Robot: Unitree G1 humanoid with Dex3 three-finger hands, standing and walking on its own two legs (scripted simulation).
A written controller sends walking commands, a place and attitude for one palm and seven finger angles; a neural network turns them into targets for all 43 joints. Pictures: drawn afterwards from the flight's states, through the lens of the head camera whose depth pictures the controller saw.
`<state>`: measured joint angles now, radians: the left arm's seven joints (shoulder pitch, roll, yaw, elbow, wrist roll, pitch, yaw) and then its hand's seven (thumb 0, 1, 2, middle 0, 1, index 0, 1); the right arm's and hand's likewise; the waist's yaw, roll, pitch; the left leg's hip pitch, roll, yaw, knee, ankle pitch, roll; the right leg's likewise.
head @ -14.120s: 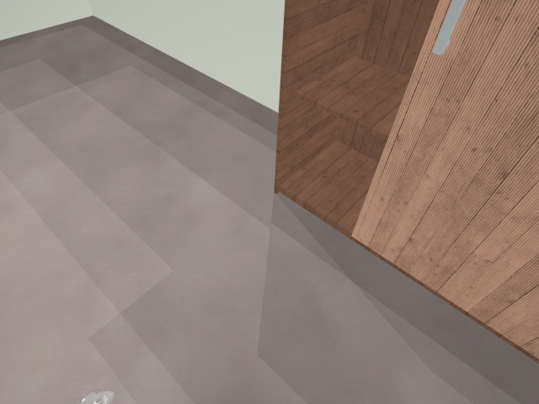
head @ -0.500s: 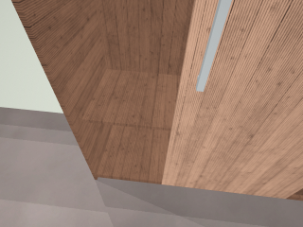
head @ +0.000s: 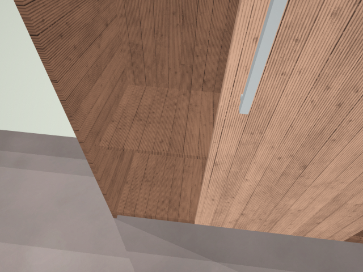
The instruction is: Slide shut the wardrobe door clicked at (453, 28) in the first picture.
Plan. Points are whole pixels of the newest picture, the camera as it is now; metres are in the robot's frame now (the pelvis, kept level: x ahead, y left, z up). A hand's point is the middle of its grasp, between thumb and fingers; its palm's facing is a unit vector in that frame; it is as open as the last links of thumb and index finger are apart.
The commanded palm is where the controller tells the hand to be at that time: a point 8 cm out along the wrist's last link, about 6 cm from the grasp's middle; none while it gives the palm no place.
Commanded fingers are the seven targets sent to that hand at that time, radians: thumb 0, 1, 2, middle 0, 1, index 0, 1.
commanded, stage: look again from close up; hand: right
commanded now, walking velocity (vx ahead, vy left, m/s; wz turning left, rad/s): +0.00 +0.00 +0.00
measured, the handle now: (259, 52) +0.48 -0.12 +0.27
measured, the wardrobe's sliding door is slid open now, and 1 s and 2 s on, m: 0.44 0.44 0.44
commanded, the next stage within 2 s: none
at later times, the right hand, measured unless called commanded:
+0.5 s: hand out of the picture -0.03 -0.13 -0.17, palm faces +0.06 +0.98 -0.17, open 7.3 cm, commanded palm none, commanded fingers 0.00 -0.90 -0.90 0.20 0.30 0.20 0.30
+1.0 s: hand out of the picture -0.03 -0.13 -0.18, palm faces +0.07 +0.98 -0.16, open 7.3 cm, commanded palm none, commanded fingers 0.00 -0.90 -0.90 0.20 0.30 0.20 0.30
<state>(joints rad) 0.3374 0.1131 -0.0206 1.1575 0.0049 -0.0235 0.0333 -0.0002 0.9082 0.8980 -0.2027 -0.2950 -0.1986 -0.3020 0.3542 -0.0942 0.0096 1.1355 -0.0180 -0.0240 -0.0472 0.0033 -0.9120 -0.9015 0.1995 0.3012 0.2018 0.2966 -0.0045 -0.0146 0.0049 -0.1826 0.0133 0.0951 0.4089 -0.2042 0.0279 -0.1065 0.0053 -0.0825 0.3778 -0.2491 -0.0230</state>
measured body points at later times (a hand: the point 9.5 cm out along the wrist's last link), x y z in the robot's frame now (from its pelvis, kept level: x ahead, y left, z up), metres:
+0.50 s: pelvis +0.01 +0.02 +0.00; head +0.00 +0.03 +0.45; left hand -0.03 +0.21 -0.17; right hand -0.03 -0.19 -0.16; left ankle +0.01 +0.10 -0.74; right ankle -0.03 -0.10 -0.74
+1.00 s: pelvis +0.01 +0.02 +0.00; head +0.01 +0.03 +0.45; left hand -0.02 +0.22 -0.17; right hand -0.03 -0.18 -0.16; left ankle +0.01 +0.10 -0.74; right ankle -0.03 -0.10 -0.74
